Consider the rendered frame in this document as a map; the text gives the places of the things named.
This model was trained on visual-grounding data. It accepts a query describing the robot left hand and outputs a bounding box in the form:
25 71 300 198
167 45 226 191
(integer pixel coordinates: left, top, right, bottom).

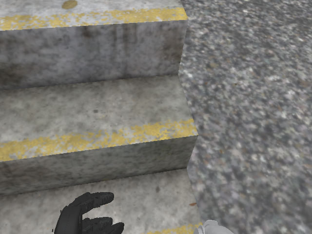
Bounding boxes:
52 192 125 234

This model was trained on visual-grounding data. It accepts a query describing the robot right shin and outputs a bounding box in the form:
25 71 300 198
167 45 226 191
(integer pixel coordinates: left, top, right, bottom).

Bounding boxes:
203 219 218 227

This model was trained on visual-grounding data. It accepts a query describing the right robot thigh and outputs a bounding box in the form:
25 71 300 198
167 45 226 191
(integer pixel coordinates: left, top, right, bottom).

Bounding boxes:
193 224 234 234

